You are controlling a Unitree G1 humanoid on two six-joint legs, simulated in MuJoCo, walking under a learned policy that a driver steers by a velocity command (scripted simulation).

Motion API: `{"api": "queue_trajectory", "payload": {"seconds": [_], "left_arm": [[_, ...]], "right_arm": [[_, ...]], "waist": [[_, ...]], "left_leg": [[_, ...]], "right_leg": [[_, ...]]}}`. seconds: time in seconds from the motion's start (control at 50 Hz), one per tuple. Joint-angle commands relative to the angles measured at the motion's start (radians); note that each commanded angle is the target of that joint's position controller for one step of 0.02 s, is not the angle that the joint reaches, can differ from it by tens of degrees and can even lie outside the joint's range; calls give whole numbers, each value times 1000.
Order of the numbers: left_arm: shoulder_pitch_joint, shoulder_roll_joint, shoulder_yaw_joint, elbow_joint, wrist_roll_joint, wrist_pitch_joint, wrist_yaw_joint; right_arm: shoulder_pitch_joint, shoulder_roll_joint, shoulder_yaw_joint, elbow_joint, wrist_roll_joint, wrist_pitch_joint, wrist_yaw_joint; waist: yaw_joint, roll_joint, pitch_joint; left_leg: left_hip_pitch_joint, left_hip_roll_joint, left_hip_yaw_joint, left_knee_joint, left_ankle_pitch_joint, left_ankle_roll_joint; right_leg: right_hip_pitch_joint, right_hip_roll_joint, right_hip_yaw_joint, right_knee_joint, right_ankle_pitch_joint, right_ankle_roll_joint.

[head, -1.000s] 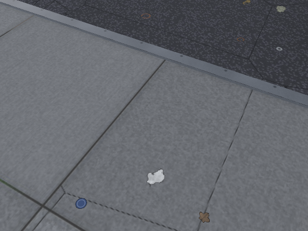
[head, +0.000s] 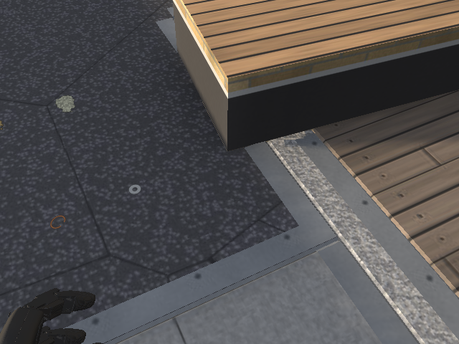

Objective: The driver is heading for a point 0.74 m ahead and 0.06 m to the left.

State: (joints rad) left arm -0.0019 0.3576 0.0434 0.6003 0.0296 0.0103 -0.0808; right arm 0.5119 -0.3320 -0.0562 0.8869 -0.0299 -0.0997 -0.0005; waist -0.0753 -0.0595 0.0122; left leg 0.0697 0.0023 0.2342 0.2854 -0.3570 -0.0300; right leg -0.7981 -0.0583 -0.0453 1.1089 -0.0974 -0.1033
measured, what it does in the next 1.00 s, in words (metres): walks ahead: right foot, then left foot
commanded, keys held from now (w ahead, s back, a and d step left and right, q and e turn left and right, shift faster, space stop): w+shift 0.34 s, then w+q+shift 0.20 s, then shift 0.46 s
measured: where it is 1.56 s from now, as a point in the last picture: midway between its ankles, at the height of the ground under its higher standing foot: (226, 216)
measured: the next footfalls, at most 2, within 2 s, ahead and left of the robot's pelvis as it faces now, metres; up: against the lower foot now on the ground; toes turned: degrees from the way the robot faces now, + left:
right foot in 0.16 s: +0.33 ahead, -0.05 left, +0.00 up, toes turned -10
left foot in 0.60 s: +0.81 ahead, +0.02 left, +0.00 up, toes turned -2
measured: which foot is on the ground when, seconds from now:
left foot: down 0.00-0.14, up 0.16-0.58, down 0.60-1.00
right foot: up 0.00-0.14, down 0.16-0.58, up 0.60-1.00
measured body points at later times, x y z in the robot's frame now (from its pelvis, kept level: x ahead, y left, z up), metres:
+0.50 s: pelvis +0.47 -0.03 +0.00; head +0.51 -0.03 +0.44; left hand +0.48 +0.26 -0.13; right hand +0.64 -0.29 -0.09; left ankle +0.74 +0.08 -0.68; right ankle +0.29 -0.04 -0.73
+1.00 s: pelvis +0.84 -0.04 +0.01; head +0.87 -0.04 +0.46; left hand +0.98 +0.19 -0.12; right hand +0.86 -0.30 -0.13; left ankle +0.77 +0.02 -0.73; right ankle +0.98 -0.14 -0.71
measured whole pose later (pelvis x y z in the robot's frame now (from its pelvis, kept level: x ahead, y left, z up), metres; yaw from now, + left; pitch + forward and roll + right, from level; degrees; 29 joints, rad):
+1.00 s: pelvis +0.84 -0.04 +0.01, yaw +0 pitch -1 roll +2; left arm 0.14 0.23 -0.02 0.84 0.02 -0.06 0.02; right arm 0.31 -0.24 -0.02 0.94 -0.01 -0.06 0.01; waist -0.04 -0.04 0.08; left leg -0.05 -0.12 0.02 0.35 -0.29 0.10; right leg -0.49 -0.01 -0.01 0.58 -0.02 -0.03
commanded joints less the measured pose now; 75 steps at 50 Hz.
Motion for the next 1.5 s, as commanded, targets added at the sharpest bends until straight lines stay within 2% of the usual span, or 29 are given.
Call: {"api": "queue_trajectory", "payload": {"seconds": [0.02, 0.08, 0.12, 0.14, 0.16, 0.18, 0.2, 0.24, 0.3, 0.38, 0.46, 0.52, 0.58, 0.6, 0.62, 0.64, 0.68, 0.72, 0.82, 0.96, 1.02, 1.04, 1.06, 1.08, 1.14, 1.26, 1.34, 1.42, 1.5], "left_arm": [[-103, -26, -32, -94, 5, -10, -22], [-36, -13, -31, -44, 5, -21, -14], [256, 46, -3, 48, 20, -38, 11], [467, 92, 27, 128, 21, -43, 34], [458, 179, 58, 156, 17, -34, 61], [386, 268, 78, 103, 16, -22, 69], [410, 215, 79, 94, 3, -19, 75], [346, 131, 61, 140, 2, -44, 87], [316, 38, 26, 168, -11, -88, 92], [357, 46, 28, 198, -23, -125, 70], [413, 65, 27, 229, -31, -159, 62], [434, 105, 30, 246, -9, -152, 86], [389, 147, 38, 243, 24, -109, 119], [350, 141, 34, 237, 13, -106, 122], [523, -49, -9, 201, -30, -114, 95], [506, 36, -6, 211, -39, -128, 105], [320, 30, -24, 156, -33, -140, 102], [306, 6, -30, 155, -1, -105, 91], [325, -54, -42, 173, -5, -61, 81], [198, -42, -38, 201, -11, -74, 105], [446, -43, -27, 334, 3, -93, 133], [498, 7, -18, 352, 9, -106, 138], [494, 9, -19, 356, -2, -98, 134], [426, -52, -34, 329, -19, -93, 123], [286, -102, -54, 325, -9, -68, 138], [316, -44, -26, 369, -8, -25, 143], [349, -54, -2, 378, -27, 2, 142], [369, -111, 1, 410, -23, 8, 126], [388, -109, 6, 438, -20, -2, 123]], "right_arm": [[-93, -62, 4, -64, -1, -32, -1], [-31, -141, -6, -56, -3, -19, -21], [-82, -209, -20, -66, -4, 10, -31], [-124, -197, -17, -77, -4, 22, -27], [-87, -100, -3, -97, -21, 25, -11], [0, -51, 15, -183, 28, 19, -3], [-160, -120, 6, -210, 22, 0, -7], [-187, -78, 20, -192, 20, -5, -4], [-139, -15, 32, -168, -20, 47, 17], [-379, 14, 47, -245, -5, 54, 38], [-478, 20, 51, -252, 31, 40, 62], [-465, -17, 37, -231, 19, 35, 62], [-100, -98, 3, -114, -2, 36, 46], [73, -124, -13, -64, -16, 34, 31], [56, -264, -50, -50, -45, 36, 21], [45, -229, -60, -79, -4, 39, 28], [-132, -116, -30, -85, 14, 40, 21], [-158, -17, 6, -58, 25, 28, 19], [-218, -70, 7, -29, 18, -3, 27], [-196, -43, 13, 8, 21, 25, 6], [-184, -5, 17, 28, 17, 33, -15], [-147, -1, 18, 32, 22, 30, -19], [24, 99, 33, 60, 42, 50, -18], [-13, 49, 26, 85, 23, 81, -26], [-145, 34, 14, 77, 4, 123, -19], [-137, 76, 27, 119, 16, 164, -41], [-138, 33, 24, 134, -4, 151, -45], [-152, 81, 41, 141, -3, 113, -44], [-102, 97, 42, 149, 4, 101, -47]], "waist": [[74, 93, 156], [110, 143, 67], [270, 195, -60], [364, 175, -142], [262, -16, -167], [157, -213, -358], [222, 11, -327], [122, 135, -41], [18, 110, 13], [64, 63, 137], [111, 70, 131], [94, 17, 55], [-87, -47, -130], [-177, -29, -174], [5, 378, -289], [-55, 179, -531], [19, 16, -202], [83, -9, -43], [151, 96, -52], [63, 158, -76], [134, 107, -64], [133, 9, -55], [58, -178, -197], [72, -42, -206], [32, -16, -84], [37, -45, -107], [64, 32, 7], [97, 145, 86], [90, 96, 87]], "left_leg": [[-174, 203, 9, -176, 700, 35], [-64, 229, 38, -27, 1405, 36], [-81, 287, 5, 331, 1485, 69], [-190, 252, 15, 617, 1308, 88], [-452, 114, -9, 1007, 234, 81], [-780, -1, -153, 1355, -150, 47], [-866, 31, -273, 1345, -15, 60], [-844, 108, -267, 1167, 47, 62], [-678, 158, -285, 983, 7, 37], [-748, 179, -222, 653, 243, 34], [-578, 94, -161, 362, 589, 115], [-560, -22, -92, 303, 519, 156], [-224, -123, -101, 284, 364, 196], [-31, -59, -184, 214, 389, 226], [417, 310, -653, 359, 819, 425], [478, 369, -943, 236, 862, 477], [120, 297, -682, 132, 903, 374], [-157, 233, -536, 52, 1035, 313], [-333, 104, -281, -14, 1219, 242], [-160, 113, -266, 67, 987, 149], [-222, 85, -271, 297, 828, 127], [-306, 7, -235, 464, 435, 95], [-339, -87, -256, 696, -226, 54], [-322, -66, -319, 722, -270, 44], [-282, -27, -336, 680, -195, 3], [-210, -15, -238, 358, -122, -14], [-198, 75, -304, 83, 23, 49], [-497, 122, -366, -28, -164, 74], [-458, 104, -342, -7, -96, 75]], "right_leg": [[111, 6, -75, -229, 88, -33], [325, 141, -151, -313, 33, -85], [625, 176, -74, -393, -51, -134], [881, 169, -18, -502, -22, -158], [1076, 8, 187, -469, -132, -160], [1317, -261, 756, -625, -138, -329], [1249, -221, 778, -764, -193, -297], [911, -181, 581, -842, -109, -240], [634, -88, 396, -908, -48, -207], [552, -13, 202, -1035, 65, -167], [634, -39, 39, -1153, 336, -71], [894, -66, -49, -1013, 886, 5], [920, -98, -72, -449, 1220, 54], [778, -48, -94, -118, 997, 52], [247, 138, -63, 441, -327, 120], [182, 186, 121, 589, -423, 83], [150, 60, 126, 413, -250, 64], [242, 28, 110, 256, -250, 71], [422, 39, 29, -171, -136, 91], [478, 62, 15, -504, 109, 75], [702, 66, 42, -689, 257, 39], [787, -94, 199, -686, 843, -4], [851, -341, 400, -651, 1321, -218], [763, -341, 410, -680, 1209, -251], [556, -206, 282, -785, 697, -172], [557, -113, 237, -827, 112, -71], [427, -32, 222, -872, -369, 63], [673, -2, 161, -772, -132, 49], [659, -17, 178, -781, -118, 39]]}}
